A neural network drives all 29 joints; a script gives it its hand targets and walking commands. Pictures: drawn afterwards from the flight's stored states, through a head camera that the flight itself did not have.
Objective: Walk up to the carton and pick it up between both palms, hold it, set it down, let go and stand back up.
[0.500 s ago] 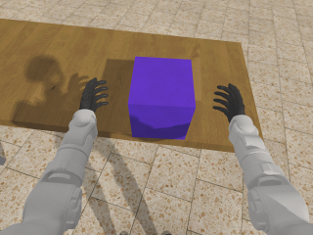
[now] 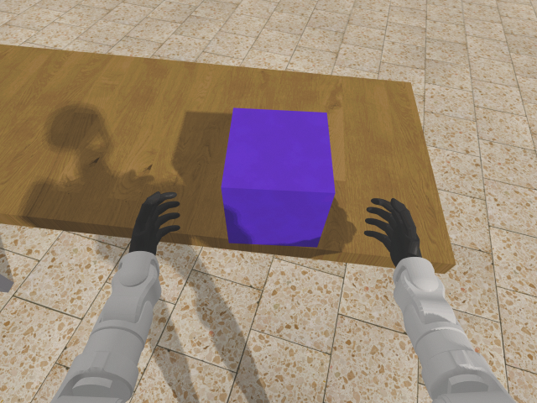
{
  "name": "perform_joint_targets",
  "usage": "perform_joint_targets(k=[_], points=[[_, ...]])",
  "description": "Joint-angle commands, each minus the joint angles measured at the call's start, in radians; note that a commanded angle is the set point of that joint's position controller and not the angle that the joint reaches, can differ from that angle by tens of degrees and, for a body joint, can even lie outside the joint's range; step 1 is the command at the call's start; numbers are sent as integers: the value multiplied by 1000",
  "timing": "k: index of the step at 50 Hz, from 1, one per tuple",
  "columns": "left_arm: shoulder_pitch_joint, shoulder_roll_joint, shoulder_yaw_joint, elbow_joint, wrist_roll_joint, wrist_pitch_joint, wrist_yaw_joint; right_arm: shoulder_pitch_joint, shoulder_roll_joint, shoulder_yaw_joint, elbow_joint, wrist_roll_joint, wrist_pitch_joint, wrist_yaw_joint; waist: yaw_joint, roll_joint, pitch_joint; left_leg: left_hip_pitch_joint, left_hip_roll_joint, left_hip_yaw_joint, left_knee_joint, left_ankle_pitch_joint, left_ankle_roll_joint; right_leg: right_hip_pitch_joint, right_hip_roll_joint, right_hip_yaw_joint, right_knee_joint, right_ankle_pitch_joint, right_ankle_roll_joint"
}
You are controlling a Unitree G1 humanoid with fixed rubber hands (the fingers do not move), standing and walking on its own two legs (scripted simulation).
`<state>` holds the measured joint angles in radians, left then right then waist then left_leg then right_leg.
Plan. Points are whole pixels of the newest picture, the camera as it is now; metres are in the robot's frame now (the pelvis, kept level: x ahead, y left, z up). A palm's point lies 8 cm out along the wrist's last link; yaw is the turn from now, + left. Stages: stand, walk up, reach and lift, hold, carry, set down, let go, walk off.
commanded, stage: set down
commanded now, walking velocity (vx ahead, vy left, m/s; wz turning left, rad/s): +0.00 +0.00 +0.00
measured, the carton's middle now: (276, 179) +0.48 -0.01 -0.01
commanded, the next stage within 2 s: let go in 1.62 s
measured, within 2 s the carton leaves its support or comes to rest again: neither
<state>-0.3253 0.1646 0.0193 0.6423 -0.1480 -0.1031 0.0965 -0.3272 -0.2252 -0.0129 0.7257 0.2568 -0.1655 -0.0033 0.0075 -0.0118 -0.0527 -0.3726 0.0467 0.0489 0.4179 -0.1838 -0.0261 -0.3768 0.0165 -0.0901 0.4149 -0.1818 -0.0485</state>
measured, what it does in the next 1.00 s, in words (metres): stands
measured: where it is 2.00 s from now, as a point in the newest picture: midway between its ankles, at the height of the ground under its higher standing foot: outside the picture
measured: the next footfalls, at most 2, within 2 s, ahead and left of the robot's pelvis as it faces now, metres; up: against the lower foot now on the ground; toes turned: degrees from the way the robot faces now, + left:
none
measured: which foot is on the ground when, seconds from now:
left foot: down 0.00-1.00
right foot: down 0.00-1.00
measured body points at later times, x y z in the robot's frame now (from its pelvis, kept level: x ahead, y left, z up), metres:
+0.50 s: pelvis +0.01 +0.00 +0.00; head +0.04 +0.01 +0.45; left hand +0.28 +0.20 -0.03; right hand +0.28 -0.22 -0.03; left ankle +0.01 +0.13 -0.74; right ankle +0.01 -0.08 -0.74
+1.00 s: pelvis +0.02 +0.01 +0.01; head +0.04 +0.02 +0.45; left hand +0.23 +0.22 -0.05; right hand +0.22 -0.20 -0.06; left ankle +0.01 +0.13 -0.74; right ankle +0.01 -0.08 -0.74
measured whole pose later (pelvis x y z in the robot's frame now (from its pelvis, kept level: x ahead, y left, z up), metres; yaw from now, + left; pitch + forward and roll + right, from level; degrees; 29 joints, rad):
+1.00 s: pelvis +0.02 +0.01 +0.01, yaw -1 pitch -1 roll +0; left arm 0.17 0.17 -0.02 0.44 -0.06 -0.06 0.06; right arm 0.13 -0.18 0.01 0.64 0.11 -0.27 0.02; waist 0.02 -0.02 0.06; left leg -0.12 0.04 0.08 0.36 -0.22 -0.01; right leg -0.14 0.01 -0.06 0.36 -0.21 -0.03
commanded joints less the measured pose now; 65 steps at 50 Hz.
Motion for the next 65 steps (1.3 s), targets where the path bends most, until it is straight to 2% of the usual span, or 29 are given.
perform_joint_targets(k=[1,4,7,9,10,12,13,14,15,16,21,25,27,30,32,39,40,41,42,44,46,47,49,52,55,57,61,62,65], points=[[-258,107,33,-258,17,-79,-4,-286,-163,-34,-244,8,-98,1,-7,-1,-510,130,-59,-24,-17,299,-9,344,14,101,8,407,52],[-191,95,25,-279,15,-92,-6,-223,-156,-30,-264,-3,-119,4,-7,-22,-476,126,-58,-26,-28,279,-5,355,12,108,0,395,52],[-169,87,16,-249,24,-93,-10,-202,-149,-34,-222,-18,-121,12,-8,-12,-411,115,-56,-19,-44,230,-4,333,6,107,-16,335,47],[-79,79,14,-279,24,-110,-5,-120,-135,-25,-246,-14,-138,14,1,-17,-403,146,-54,-21,-45,244,-4,345,6,111,-25,333,44],[-125,89,11,-260,26,-112,-4,-165,-140,-24,-230,-20,-138,16,-1,-12,-394,133,-55,-20,-48,224,-5,331,3,114,-29,314,44],[-41,70,6,-242,42,-116,-5,-87,-127,-11,-203,-22,-144,23,4,-5,-357,161,-55,-20,-56,225,-5,335,2,112,-40,304,38],[-93,98,9,-284,28,-133,1,-134,-134,-27,-254,-22,-159,23,11,-2,-391,147,-56,-17,-50,221,-2,323,1,113,-35,290,42],[21,70,3,-242,46,-131,1,-33,-121,-2,-206,-29,-159,25,9,-11,-325,158,-53,-22,-53,223,-3,336,1,116,-41,299,40],[-74,102,3,-282,31,-141,2,-115,-130,-26,-252,-31,-165,24,9,-8,-365,153,-54,-18,-51,217,-2,322,-1,113,-40,286,41],[-72,101,-1,-288,21,-149,9,-107,-132,-27,-258,-33,-171,27,9,-8,-357,139,-53,-15,-53,196,0,317,-2,114,-37,269,40],[55,77,-10,-216,42,-135,3,6,-104,-17,-179,-63,-165,30,4,-21,-263,148,-54,-11,-71,133,7,322,-14,123,-59,204,42],[54,109,-11,-257,39,-136,1,6,-104,-29,-212,-84,-178,21,9,-20,-268,151,-55,-5,-64,147,5,326,-19,123,-56,222,48],[81,114,-11,-272,32,-124,2,32,-95,-24,-227,-84,-173,21,10,-22,-261,149,-53,-2,-66,146,8,329,-21,125,-54,220,50],[151,115,-5,-339,40,-119,0,114,-90,-19,-245,-86,-184,17,4,-6,-294,195,-55,-2,-56,230,-2,360,-18,122,-42,315,52],[190,111,-6,-329,51,-106,-5,142,-94,-11,-233,-94,-185,19,4,4,-273,219,-54,-2,-52,255,-8,356,-15,116,-46,337,48],[259,96,-8,-342,59,-41,-28,211,-87,-13,-233,-118,-162,17,-4,-4,-175,249,-55,7,-75,235,-7,340,-12,101,-77,281,47],[315,90,-10,-303,78,-24,-36,265,-76,-1,-189,-127,-152,15,-7,-16,-135,261,-56,10,-74,243,-7,343,-11,102,-81,291,46],[290,99,-3,-381,64,-30,-33,256,-80,-8,-247,-118,-160,15,3,-6,-167,265,-57,12,-73,261,-10,353,-10,97,-78,302,45],[329,93,-8,-305,83,-12,-40,283,-68,9,-192,-129,-148,12,-1,-11,-116,264,-58,14,-72,251,-10,344,-11,104,-88,289,44],[346,106,2,-403,71,-21,-36,303,-73,-5,-281,-124,-159,13,12,-23,-139,265,-56,12,-73,276,-9,365,-7,97,-80,306,48],[363,102,5,-377,90,-14,-35,325,-68,-10,-260,-141,-158,15,8,-2,-110,273,-57,18,-75,258,-10,354,-7,97,-88,281,45],[353,110,3,-416,85,-19,-29,318,-67,-16,-293,-136,-161,18,16,3,-124,273,-53,18,-78,250,-11,352,-5,95,-87,261,40],[367,97,-11,-354,92,3,-29,335,-61,-21,-231,-156,-146,22,4,7,-69,280,-52,20,-81,223,-13,317,-7,91,-100,212,33],[368,109,-10,-418,75,7,-22,345,-62,-29,-305,-158,-144,23,18,-4,-87,263,-48,23,-87,205,-4,339,-8,94,-95,197,33],[399,109,-17,-353,90,30,-24,378,-60,-33,-241,-179,-132,23,13,4,-66,265,-49,26,-85,200,-7,337,-7,91,-98,193,31],[408,106,-19,-409,79,30,-20,392,-62,-39,-277,-169,-138,26,21,6,-90,289,-46,24,-81,235,-9,335,-1,87,-95,207,28],[423,106,-19,-378,105,73,-24,403,-80,-43,-213,-180,-120,33,11,28,-61,328,-42,22,-72,263,-19,295,5,76,-107,187,18],[445,98,-22,-322,126,97,-31,428,-77,-32,-146,-195,-105,31,5,28,-21,324,-43,23,-80,244,-21,289,4,78,-119,170,18],[456,116,-4,-371,119,120,-38,432,-81,-41,-195,-193,-105,31,17,21,-47,330,-42,28,-83,260,-10,311,8,74,-115,188,24]])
